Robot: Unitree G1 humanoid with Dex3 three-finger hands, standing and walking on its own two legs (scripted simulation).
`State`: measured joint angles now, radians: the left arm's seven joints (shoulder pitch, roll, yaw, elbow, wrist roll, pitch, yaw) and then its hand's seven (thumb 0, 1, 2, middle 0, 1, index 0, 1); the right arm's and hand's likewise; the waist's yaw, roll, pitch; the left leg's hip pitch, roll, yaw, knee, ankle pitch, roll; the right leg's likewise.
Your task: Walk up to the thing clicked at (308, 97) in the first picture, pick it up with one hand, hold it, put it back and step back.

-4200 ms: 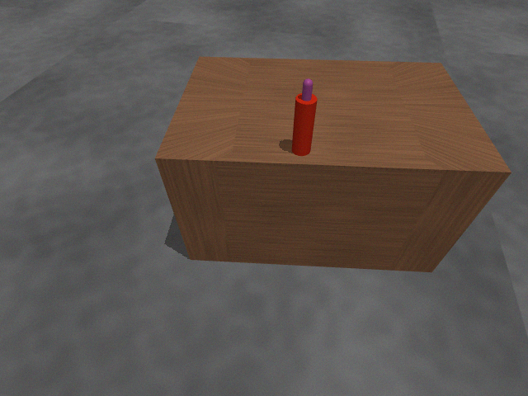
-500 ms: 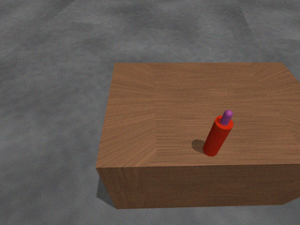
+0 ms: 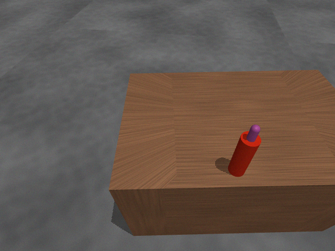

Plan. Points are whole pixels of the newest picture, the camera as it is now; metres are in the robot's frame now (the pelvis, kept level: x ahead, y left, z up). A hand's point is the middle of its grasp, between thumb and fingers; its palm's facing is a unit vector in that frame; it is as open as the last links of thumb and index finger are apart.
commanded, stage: stand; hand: right
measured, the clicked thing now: (245, 150) +0.43 -0.22 -0.06
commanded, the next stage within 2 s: none
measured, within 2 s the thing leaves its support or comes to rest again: neither
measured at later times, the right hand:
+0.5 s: hand out of the picture +0.07 -0.26 -0.16, palm faces -0.04 +0.94 -0.33, open 7.4 cm
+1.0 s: hand out of the picture +0.09 -0.26 -0.16, palm faces -0.03 +0.94 -0.33, open 7.4 cm
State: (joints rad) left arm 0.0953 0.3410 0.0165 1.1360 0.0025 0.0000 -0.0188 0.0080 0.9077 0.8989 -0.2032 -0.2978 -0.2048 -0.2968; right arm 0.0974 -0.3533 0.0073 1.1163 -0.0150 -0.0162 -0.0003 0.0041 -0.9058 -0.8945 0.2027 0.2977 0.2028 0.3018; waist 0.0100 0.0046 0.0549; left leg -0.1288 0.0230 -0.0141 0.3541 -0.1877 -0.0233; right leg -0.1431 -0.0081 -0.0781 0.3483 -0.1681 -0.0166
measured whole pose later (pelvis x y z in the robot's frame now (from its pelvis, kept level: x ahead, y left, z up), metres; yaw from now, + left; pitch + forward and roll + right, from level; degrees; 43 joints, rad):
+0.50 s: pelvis +0.01 -0.01 +0.00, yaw +0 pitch -1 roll +0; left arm 0.09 0.35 0.00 1.15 0.00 -0.02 0.00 0.01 0.91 0.90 -0.20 -0.30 -0.21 -0.30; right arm 0.12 -0.35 0.01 1.14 -0.02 -0.01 0.01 0.00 -0.91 -0.89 0.20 0.30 0.20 0.30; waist 0.00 0.01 0.04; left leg -0.11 0.03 -0.01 0.31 -0.18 -0.03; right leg -0.13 0.00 -0.08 0.32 -0.17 -0.02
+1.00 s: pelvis +0.02 -0.01 +0.00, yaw -1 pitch -1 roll +0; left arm 0.09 0.35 0.00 1.15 0.00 -0.02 0.00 0.01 0.91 0.90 -0.20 -0.30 -0.21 -0.30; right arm 0.10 -0.35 0.01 1.13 -0.02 -0.01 0.00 0.00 -0.91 -0.89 0.20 0.30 0.20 0.30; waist 0.00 0.01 0.04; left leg -0.09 0.04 -0.01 0.30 -0.19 -0.04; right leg -0.11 0.01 -0.07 0.31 -0.17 -0.03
